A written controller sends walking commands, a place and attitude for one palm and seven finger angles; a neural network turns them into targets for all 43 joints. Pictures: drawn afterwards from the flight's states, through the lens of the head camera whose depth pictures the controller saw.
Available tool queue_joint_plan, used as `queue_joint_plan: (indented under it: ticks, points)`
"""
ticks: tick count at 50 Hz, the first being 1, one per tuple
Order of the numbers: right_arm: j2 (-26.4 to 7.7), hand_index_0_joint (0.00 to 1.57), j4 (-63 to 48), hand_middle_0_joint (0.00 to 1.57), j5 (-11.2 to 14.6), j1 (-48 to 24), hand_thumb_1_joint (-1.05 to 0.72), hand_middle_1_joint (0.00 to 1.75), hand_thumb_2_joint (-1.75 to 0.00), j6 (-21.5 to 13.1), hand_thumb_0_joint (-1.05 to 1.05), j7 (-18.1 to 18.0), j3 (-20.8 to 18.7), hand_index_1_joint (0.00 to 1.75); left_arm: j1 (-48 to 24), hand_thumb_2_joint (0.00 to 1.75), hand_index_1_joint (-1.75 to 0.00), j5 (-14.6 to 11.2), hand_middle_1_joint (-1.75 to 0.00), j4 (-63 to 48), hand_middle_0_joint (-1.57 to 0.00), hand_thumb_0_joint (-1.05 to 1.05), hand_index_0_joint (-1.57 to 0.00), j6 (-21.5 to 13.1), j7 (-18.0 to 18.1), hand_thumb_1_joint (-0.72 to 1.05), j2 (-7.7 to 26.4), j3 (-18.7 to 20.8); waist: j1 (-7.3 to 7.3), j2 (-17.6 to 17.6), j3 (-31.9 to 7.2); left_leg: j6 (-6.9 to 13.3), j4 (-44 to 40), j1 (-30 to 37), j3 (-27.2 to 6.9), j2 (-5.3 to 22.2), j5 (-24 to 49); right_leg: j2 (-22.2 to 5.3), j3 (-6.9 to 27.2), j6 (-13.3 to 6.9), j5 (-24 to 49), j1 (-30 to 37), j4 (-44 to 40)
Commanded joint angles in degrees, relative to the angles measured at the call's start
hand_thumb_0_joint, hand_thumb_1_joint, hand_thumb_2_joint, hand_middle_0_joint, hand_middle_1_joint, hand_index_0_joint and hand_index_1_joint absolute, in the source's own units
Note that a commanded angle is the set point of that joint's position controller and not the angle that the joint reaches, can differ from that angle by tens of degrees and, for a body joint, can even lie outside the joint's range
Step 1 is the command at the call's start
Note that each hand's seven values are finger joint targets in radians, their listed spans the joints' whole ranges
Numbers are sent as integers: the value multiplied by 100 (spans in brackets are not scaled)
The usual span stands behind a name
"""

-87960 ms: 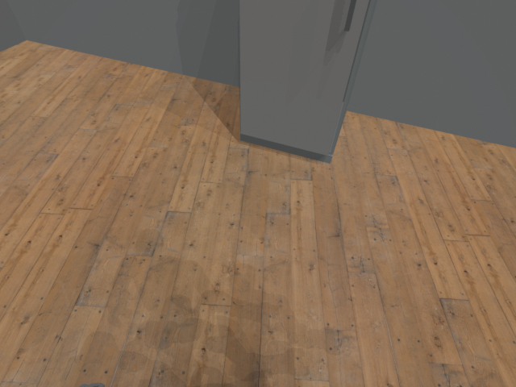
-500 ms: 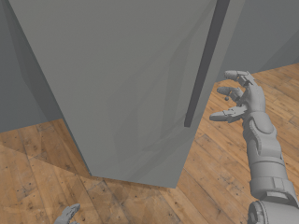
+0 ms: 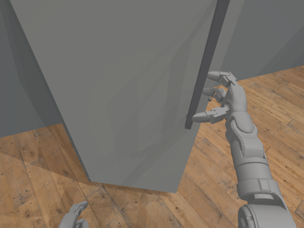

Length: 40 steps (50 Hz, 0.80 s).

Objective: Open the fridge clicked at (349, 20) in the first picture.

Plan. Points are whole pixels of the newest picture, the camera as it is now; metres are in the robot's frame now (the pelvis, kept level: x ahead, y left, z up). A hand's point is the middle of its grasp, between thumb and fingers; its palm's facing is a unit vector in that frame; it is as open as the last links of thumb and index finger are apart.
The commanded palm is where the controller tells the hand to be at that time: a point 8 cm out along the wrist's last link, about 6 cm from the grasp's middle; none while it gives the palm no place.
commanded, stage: feel for the door with the fingertips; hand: right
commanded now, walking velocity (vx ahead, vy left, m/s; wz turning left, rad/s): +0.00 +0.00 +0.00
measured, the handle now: (200, 75) +0.46 -0.09 +0.20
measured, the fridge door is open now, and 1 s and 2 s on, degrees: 29 28 28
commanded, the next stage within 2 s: slide the fingers in behind the handle in 0.04 s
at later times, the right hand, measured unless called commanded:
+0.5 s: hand (214, 99) +0.41 -0.13 +0.16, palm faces +0.02 +1.00 +0.01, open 13.9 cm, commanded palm +0.38 -0.18 +0.16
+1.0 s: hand (206, 100) +0.40 -0.11 +0.17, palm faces +0.00 +1.00 +0.02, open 14.0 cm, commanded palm +0.38 -0.15 +0.16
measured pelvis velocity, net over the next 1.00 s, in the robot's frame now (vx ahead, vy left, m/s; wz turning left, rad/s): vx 0.00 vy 0.00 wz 0.00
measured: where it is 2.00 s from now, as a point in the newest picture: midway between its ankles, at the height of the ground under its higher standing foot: outside the picture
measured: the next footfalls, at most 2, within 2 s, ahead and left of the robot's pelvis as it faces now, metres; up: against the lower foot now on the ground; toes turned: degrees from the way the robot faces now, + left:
none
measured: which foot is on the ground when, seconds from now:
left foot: down 0.00-1.00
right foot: down 0.00-1.00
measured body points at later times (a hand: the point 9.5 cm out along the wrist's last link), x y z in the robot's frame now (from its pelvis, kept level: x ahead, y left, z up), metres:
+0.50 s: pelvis +0.00 +0.01 +0.00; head +0.00 +0.02 +0.45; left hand +0.10 +0.26 -0.11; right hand +0.41 -0.18 +0.16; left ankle -0.02 +0.12 -0.73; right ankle +0.01 -0.12 -0.73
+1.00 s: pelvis +0.00 +0.00 +0.00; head -0.01 +0.01 +0.45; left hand +0.15 +0.23 -0.10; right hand +0.40 -0.16 +0.17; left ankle -0.02 +0.12 -0.73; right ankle +0.01 -0.12 -0.73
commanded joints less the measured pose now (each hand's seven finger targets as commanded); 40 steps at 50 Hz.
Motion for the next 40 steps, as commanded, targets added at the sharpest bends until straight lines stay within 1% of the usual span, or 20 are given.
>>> queue_joint_plan:
  ticks: [1,2,5,6,7,11,12,15,17,18,21,22,26,28,30,32,33,34,35,40]
  points:
    - [-1203,30,-928,30,-32,-2829,50,120,-30,-340,0,-142,-554,120,-369,90,-30,-2,-30,-744,-20,0,-20,-190,102,90,713,257,41,406,-1234,84,-475,115,128,-82,1449,5,-72,-159,1150,783,-336]
    - [-1260,30,-873,30,-50,-2860,50,120,-30,-378,0,-147,-553,120,-326,90,-30,6,-30,-751,-20,0,-20,-166,104,90,747,269,58,572,-1261,66,-502,199,128,-67,1402,-2,-59,-173,1117,767,-355]
    - [-1195,30,-868,30,-31,-3027,50,120,-30,-511,0,-58,-485,120,-345,90,-30,-14,-30,-751,-20,0,-20,-180,118,90,704,267,82,182,-1358,84,-495,165,80,-71,1521,23,-120,-176,1152,852,-312]
    - [-1146,30,-753,30,-2,-3102,50,120,-30,-530,0,-33,-464,120,-305,90,-30,-17,-30,-743,-20,0,-20,-190,116,90,702,264,116,250,-1277,73,-503,97,103,-81,1446,24,-103,-169,1072,799,-319]
    - [-1370,30,-636,30,10,-3074,50,120,-30,-577,0,-36,-626,120,-246,90,-30,-9,-30,-721,-20,0,-20,-181,124,90,766,292,108,514,-1320,63,-523,215,95,-70,1413,13,-86,-182,1054,745,-316]
    - [-1266,30,-626,30,40,-3089,50,120,-30,-707,0,56,-539,120,-237,90,-30,-30,-30,-732,-20,0,-20,-217,112,90,735,292,92,190,-1440,69,-490,193,65,-76,1519,47,-139,-183,1063,771,-301]
    - [-1340,30,-510,30,53,-2912,50,120,-30,-724,0,56,-635,120,-183,90,-30,-23,-30,-734,-20,0,-20,-218,99,90,770,318,68,468,-1442,61,-496,289,90,-72,1514,34,-122,-194,1084,708,-303]
    - [-1362,30,-619,30,61,-2965,50,120,-30,-764,0,108,-627,120,-204,90,-30,-43,-30,-753,-20,0,-20,-236,90,90,769,334,71,240,-1439,47,-499,217,43,-75,1568,46,-178,-207,1047,711,-292]
    - [-1433,30,-622,30,62,-2786,50,120,-30,-791,0,130,-673,120,-152,90,-30,-41,-30,-760,-20,0,-20,-236,86,90,807,362,57,485,-1502,42,-491,336,67,-77,1613,35,-160,-222,1116,686,-294]
    - [-1437,30,-687,30,67,-2742,50,120,-30,-799,0,160,-664,120,-178,90,-30,-56,-30,-774,-20,0,-20,-239,87,90,802,355,48,361,-1501,50,-484,322,52,-80,1653,35,-174,-222,1129,699,-301]
    - [-1228,30,-825,30,98,-2889,50,120,-30,-779,0,207,-478,120,-160,90,-30,-69,-30,-752,-20,0,-20,-277,83,90,784,360,122,249,-1491,48,-490,193,73,-104,1645,41,-173,-217,1124,813,-282]
    - [-1301,30,-801,30,104,-2767,50,120,-30,-772,0,196,-536,120,-145,90,-30,-74,-30,-758,-20,0,-20,-276,83,90,808,376,89,344,-1466,57,-497,244,93,-103,1582,25,-154,-219,1136,786,-282]
    - [-1099,30,-1187,30,127,-2601,50,120,-30,-778,0,188,-429,120,-214,90,-30,-72,-30,-776,-20,0,-20,-354,58,90,765,384,44,82,-1584,78,-446,203,102,-123,1731,33,-160,-203,1286,955,-257]
    - [-988,30,-1139,30,139,-2442,50,120,-30,-720,0,167,-361,120,-216,90,-30,-72,-30,-766,-20,0,-20,-361,45,90,772,376,61,314,-1466,66,-436,208,139,-125,1784,16,-141,-206,1346,897,-265]
    - [-974,30,-1146,30,119,-2662,50,120,-30,-618,0,133,-315,120,-250,90,-30,-73,-30,-752,-20,0,-20,-345,51,90,770,360,121,279,-1317,46,-483,58,124,-119,1613,20,-140,-200,1171,876,-284]
    - [-1160,30,-1315,30,73,-2613,50,120,-30,-605,0,44,-464,120,-272,90,-30,-55,-30,-771,-20,0,-20,-333,58,90,787,366,30,310,-1477,74,-468,200,136,-112,1546,8,-122,-192,1235,911,-293]
    - [-912,30,-1452,30,48,-2696,50,120,-30,-604,0,23,-260,120,-324,90,-30,-52,-30,-800,-20,0,-20,-345,49,90,728,345,61,115,-1508,82,-425,168,140,-109,1663,14,-126,-191,1337,996,-288]
    - [-723,30,-1449,30,54,-2684,50,120,-30,-579,0,7,-140,120,-322,90,-30,-48,-30,-791,-20,0,-20,-360,43,90,705,346,86,164,-1519,79,-401,115,161,-120,1722,7,-109,-180,1400,1049,-258]
    - [-824,30,-1423,30,49,-2669,50,120,-30,-565,0,-25,-231,120,-307,90,-30,-48,-30,-763,-20,0,-20,-355,43,90,719,344,71,182,-1495,94,-393,110,169,-125,1716,-2,-88,-161,1422,1050,-259]
    - [-573,30,-1495,30,27,-2330,50,120,-30,-414,0,-107,-116,120,-376,90,-30,-18,-30,-821,-20,0,-20,-329,3,90,683,332,-1,337,-1527,90,-333,214,201,-115,2029,-18,-102,-141,1721,1090,-248]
